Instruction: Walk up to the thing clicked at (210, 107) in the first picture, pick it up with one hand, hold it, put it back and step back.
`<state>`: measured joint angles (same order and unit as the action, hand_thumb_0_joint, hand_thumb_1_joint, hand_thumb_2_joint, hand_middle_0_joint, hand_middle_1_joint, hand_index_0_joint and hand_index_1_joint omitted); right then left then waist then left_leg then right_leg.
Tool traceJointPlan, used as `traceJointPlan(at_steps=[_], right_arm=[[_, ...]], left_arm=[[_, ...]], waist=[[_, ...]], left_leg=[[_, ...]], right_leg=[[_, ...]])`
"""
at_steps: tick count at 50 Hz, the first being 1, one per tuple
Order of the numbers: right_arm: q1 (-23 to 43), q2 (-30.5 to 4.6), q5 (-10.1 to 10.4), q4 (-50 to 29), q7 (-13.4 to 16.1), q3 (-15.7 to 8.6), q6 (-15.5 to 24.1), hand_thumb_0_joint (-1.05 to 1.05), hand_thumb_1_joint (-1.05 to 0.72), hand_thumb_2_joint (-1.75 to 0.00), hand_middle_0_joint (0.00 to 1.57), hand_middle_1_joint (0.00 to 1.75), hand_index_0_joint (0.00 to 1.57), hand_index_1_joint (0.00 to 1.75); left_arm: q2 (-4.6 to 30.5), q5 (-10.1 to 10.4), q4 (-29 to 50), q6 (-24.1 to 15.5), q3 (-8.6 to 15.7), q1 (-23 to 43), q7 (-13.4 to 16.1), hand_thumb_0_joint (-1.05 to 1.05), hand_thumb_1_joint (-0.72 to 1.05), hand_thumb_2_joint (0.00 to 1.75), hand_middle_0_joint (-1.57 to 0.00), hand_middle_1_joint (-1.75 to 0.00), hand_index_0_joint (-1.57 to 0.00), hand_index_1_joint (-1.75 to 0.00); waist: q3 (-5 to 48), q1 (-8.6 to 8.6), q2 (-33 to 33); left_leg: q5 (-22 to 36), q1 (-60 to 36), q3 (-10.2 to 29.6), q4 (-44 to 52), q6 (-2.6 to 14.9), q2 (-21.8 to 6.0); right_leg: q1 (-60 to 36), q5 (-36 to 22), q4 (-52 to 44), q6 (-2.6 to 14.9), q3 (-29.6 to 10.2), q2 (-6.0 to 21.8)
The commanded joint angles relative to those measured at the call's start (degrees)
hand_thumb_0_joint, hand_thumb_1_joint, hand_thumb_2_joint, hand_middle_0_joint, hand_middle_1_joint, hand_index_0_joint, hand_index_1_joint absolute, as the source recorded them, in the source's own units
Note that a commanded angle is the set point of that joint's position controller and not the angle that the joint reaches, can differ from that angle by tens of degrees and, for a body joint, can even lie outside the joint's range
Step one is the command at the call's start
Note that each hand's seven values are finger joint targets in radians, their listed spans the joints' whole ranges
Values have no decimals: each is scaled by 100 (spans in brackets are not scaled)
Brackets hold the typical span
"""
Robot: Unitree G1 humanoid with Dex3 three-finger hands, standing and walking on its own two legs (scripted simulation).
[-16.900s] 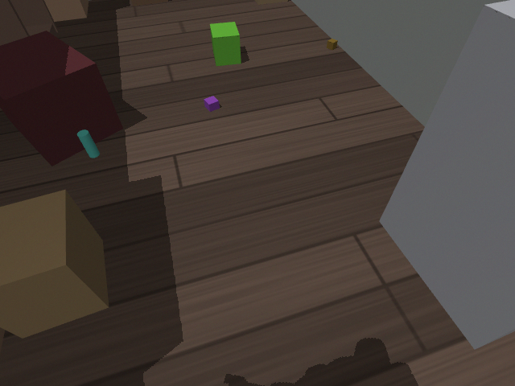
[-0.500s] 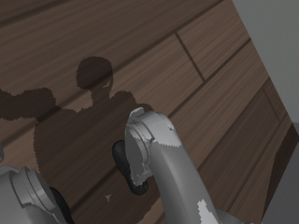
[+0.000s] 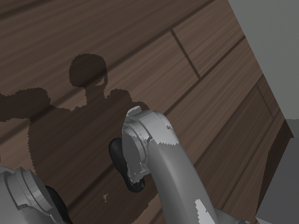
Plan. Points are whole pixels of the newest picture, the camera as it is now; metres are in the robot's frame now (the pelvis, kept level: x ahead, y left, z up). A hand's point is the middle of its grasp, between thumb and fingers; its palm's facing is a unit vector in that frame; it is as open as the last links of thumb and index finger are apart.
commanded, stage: close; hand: left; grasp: from above
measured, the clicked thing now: out of the picture +0.47 +0.26 -0.29
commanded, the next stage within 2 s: settle in 0.98 s
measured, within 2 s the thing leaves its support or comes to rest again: leaves its support in 1.48 s
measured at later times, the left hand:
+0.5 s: hand out of the picture +0.46 +0.25 -0.27, palm faces -0.33 -0.28 -0.90, open 11.5 cm
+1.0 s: hand out of the picture +0.46 +0.25 -0.26, palm faces -0.34 -0.27 -0.90, open 10.5 cm
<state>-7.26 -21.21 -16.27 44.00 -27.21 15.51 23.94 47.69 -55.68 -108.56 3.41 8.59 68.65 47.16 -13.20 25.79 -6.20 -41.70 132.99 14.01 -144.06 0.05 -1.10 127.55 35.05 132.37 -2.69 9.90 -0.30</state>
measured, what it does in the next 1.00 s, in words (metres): stands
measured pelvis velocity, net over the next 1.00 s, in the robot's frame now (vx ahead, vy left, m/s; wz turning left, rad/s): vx -0.01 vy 0.00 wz -0.01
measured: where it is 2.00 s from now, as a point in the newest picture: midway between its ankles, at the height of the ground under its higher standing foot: (99, 198)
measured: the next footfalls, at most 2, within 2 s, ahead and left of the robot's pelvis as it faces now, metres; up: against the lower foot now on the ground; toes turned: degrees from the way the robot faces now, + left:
none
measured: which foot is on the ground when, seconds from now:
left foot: down 0.00-1.00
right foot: down 0.00-1.00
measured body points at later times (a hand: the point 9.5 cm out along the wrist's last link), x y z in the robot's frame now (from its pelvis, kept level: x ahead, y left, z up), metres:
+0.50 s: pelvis +0.00 +0.00 +0.00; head +0.30 +0.10 +0.32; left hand +0.48 +0.26 -0.22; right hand -0.01 -0.24 -0.04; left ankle +0.06 +0.12 -0.28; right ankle +0.13 -0.12 -0.28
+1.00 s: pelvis -0.01 +0.00 +0.01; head +0.29 +0.10 +0.33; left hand +0.47 +0.26 -0.21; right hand -0.01 -0.24 -0.04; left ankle +0.06 +0.12 -0.28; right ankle +0.13 -0.12 -0.28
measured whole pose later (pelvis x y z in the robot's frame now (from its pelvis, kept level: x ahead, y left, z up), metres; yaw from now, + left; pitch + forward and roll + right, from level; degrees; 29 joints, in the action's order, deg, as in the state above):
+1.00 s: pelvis -0.01 +0.00 +0.01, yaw +0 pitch +28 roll -15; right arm -8.2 -22.3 -15.4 41.8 -25.6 16.9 23.5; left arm 48.0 -52.9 -107.6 5.1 5.6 69.3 46.2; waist -13.8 26.6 -6.3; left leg -41.0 131.9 14.3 -142.6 0.3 -1.3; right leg 126.1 34.2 130.4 -2.9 10.3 -0.6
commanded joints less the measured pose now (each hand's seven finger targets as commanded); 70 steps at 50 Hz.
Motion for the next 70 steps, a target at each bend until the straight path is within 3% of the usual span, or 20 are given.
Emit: traceJointPlan(at_steps=[1,3,4,9,12,15,17,22,26,28,38,41,44,51,55,60,64,68,69,70], right_arm=[[-1408,-2054,46,232,-15,-473,21,0,-89,-90,20,30,20,30],[-1430,-1974,46,194,-32,-449,9,0,-89,-90,20,30,20,30],[-1325,-1928,7,163,-39,-399,33,0,-89,-90,20,30,20,30],[-1258,-2064,6,74,-40,-370,89,0,-89,-90,20,30,20,30],[-1403,-2067,64,115,-29,-368,66,0,-89,-90,20,30,20,30],[-1297,-2019,38,8,-52,-320,65,0,-90,-90,20,30,20,30],[-1424,-2118,79,54,-22,-368,41,0,-90,-90,20,30,20,30],[-1346,-2038,64,33,-25,-318,39,0,-89,-90,20,30,20,30],[-1443,-2018,99,61,8,-367,-11,0,-90,-90,20,30,20,30],[-1352,-1971,70,38,24,-319,-5,0,-90,-90,20,30,20,30],[-1423,-2074,152,-1,141,-392,-22,0,-89,-90,20,30,20,30],[-1427,-1959,103,18,147,-341,-33,0,-89,-90,20,30,20,30],[-1490,-2025,129,6,160,-383,-48,0,-89,-90,20,30,20,30],[-1413,-2115,125,-16,190,-364,-45,0,-90,-90,20,30,20,30],[-1442,-2014,75,-39,177,-328,-38,0,-90,-90,20,30,20,30],[-1369,-2024,103,-66,180,-334,-47,0,-90,-90,20,30,20,30],[-1435,-2024,172,-38,219,-389,-95,0,-90,-90,20,30,20,30],[-1535,-1846,162,-8,217,-427,-171,0,-90,-90,20,30,20,30],[-1557,-1920,202,-13,224,-498,-171,0,-90,-90,20,30,20,30],[-1594,-1836,183,15,209,-495,-201,0,-90,-90,20,30,20,30]], left_arm=[[803,-71,370,21,-130,1590,281,0,-25,80,-26,-95,-29,-91],[743,-36,409,65,-93,1639,283,0,-23,79,-27,-92,-31,-89],[573,30,373,86,-236,1634,240,0,-21,77,-29,-92,-32,-88],[661,98,411,133,-305,1566,187,0,-16,70,-35,-84,-38,-81],[895,111,496,134,-186,1592,222,0,-9,65,-40,-79,-43,-75],[685,197,466,181,-261,1492,191,0,-6,63,-42,-78,-46,-74],[949,176,539,177,-133,1542,222,0,-1,65,-46,-78,-50,-74],[717,254,482,209,-260,1427,138,0,5,60,-52,-70,-55,-67],[785,243,494,210,-194,1351,120,0,14,57,-59,-68,-62,-64],[589,270,472,211,-366,1392,29,0,15,56,-60,-66,-63,-63],[739,232,426,157,-301,1138,-1,0,29,51,-73,-57,-75,-54],[565,238,477,160,-402,1333,-12,0,31,54,-77,-54,-78,-53],[616,237,359,176,-316,1166,27,0,36,51,-81,-50,-82,-50],[667,219,380,171,-404,1253,-27,0,46,53,-93,-44,-92,-45],[460,254,407,187,-479,1419,-72,0,52,58,-102,-46,-101,-48],[418,330,443,235,-518,1354,-159,0,59,57,-105,-45,-105,-46],[501,321,554,218,-475,1228,-275,0,58,59,-106,-46,-105,-47],[424,310,931,213,-479,1398,-343,0,62,67,-111,-47,-108,-50],[525,289,1113,217,-391,1402,-310,0,60,70,-110,-46,-107,-50],[395,248,1075,247,-432,1401,-313,0,61,70,-111,-46,-108,-50]], waist=[[3666,555,2785],[3699,541,2821],[3540,641,2794],[3435,694,2746],[3631,599,2857],[3571,643,2826],[3806,561,2805],[3577,600,2689],[3719,487,2768],[3532,655,2693],[3598,499,2502],[3531,610,2445],[3506,538,2521],[3436,631,2449],[3412,660,2448],[3306,618,2480],[3539,423,2666],[3888,379,2790],[4088,261,2990],[4160,321,3003]], left_leg=[[1107,-2498,-381,1543,-29,-135],[1134,-2576,-356,1571,-48,-140],[1057,-2511,-386,1521,-36,-119],[1050,-2560,-348,1526,-36,-113],[1144,-2651,-353,1580,-44,-142],[1235,-2612,-349,1536,-59,-145],[1348,-2619,-351,1548,-35,-164],[1173,-2455,-363,1522,-22,-156],[1175,-2493,-366,1629,-31,-156],[996,-2424,-366,1620,-19,-135],[870,-2346,-344,1720,-1,-142],[929,-2309,-380,1648,9,-119],[994,-2372,-341,1728,-18,-141],[849,-2346,-330,1719,2,-128],[907,-2361,-354,1683,-1,-121],[851,-2308,-330,1717,-8,-116],[888,-2453,-325,1844,-38,-139],[1028,-2583,-433,1859,-35,-114],[1111,-2769,-411,1874,-55,-136],[1225,-2873,-423,1867,-74,-140]], right_leg=[[-2435,-1338,-1155,333,526,-254],[-2399,-1333,-1145,337,536,-242],[-2374,-1304,-1145,323,535,-242],[-2352,-1317,-1142,302,571,-247],[-2557,-1402,-1198,305,531,-262],[-2539,-1503,-1125,305,555,-259],[-2709,-1585,-1201,303,541,-297],[-2584,-1421,-1227,293,556,-289],[-2676,-1392,-1258,316,545,-300],[-2577,-1280,-1253,309,561,-303],[-2579,-1125,-1345,307,519,-315],[-2557,-1193,-1347,292,518,-313],[-2536,-1210,-1320,308,541,-307],[-2528,-1136,-1351,297,532,-325],[-2431,-1165,-1352,299,547,-302],[-2384,-1109,-1309,303,545,-282],[-2364,-1110,-1288,331,536,-282],[-2552,-1246,-1325,340,478,-299],[-2489,-1302,-1301,361,483,-289],[-2519,-1425,-1271,367,485,-299]])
